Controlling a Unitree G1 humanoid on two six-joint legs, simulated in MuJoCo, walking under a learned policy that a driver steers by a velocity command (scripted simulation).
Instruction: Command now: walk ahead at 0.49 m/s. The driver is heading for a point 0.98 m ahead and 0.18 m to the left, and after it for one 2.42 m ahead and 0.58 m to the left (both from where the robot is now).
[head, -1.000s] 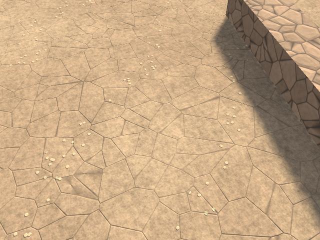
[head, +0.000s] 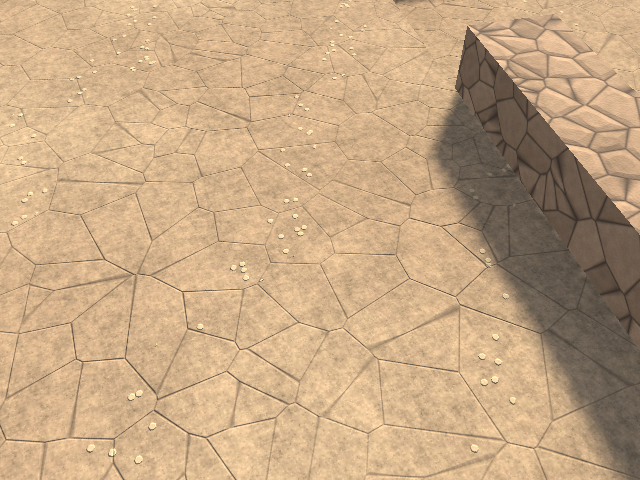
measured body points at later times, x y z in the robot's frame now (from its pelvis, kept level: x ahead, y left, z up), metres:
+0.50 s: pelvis +0.30 -0.07 +0.00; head +0.32 -0.08 +0.45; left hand +0.32 +0.20 -0.14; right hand +0.43 -0.34 -0.12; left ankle +0.40 +0.10 -0.68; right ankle +0.28 -0.15 -0.75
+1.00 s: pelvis +0.50 -0.01 -0.01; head +0.53 +0.00 +0.44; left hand +0.58 +0.25 -0.16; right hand +0.61 -0.26 -0.14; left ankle +0.59 +0.07 -0.75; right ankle +0.52 -0.17 -0.73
